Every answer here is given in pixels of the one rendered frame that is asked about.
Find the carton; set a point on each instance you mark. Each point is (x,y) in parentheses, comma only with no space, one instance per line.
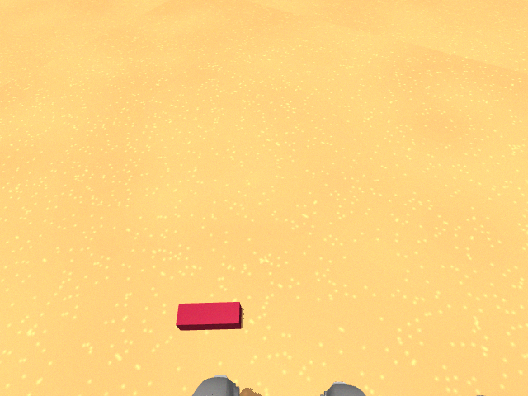
(209,316)

